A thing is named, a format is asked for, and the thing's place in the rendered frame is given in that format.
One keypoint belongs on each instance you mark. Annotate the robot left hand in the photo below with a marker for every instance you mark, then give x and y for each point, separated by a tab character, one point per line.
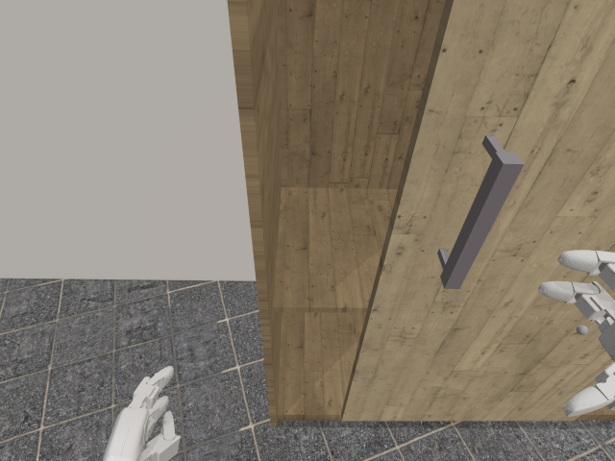
135	424

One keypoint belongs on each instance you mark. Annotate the robot right hand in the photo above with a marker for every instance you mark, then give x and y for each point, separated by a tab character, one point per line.
598	306

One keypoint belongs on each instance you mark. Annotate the handle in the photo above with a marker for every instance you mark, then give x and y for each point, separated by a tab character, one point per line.
498	181

